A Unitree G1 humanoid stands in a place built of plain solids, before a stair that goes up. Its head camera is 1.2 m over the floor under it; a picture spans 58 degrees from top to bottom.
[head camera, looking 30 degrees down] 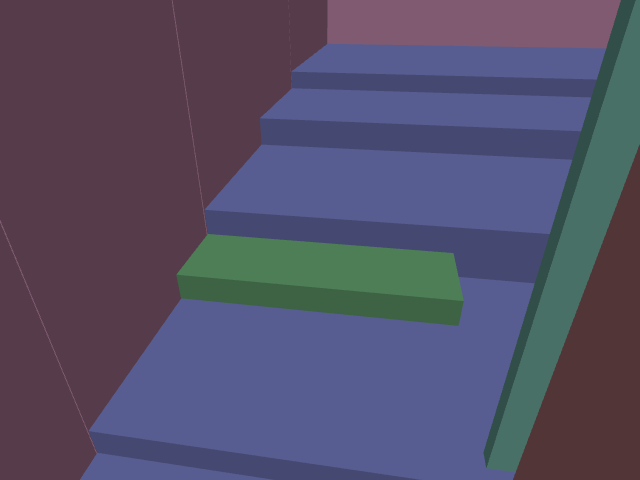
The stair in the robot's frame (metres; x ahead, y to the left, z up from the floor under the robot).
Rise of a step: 0.12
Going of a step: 0.48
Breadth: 1.11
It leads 9 degrees to the right of straight ahead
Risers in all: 3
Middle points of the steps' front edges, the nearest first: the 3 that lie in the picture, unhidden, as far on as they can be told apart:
0.72 0.12 0.10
1.33 0.02 0.22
1.67 -0.03 0.35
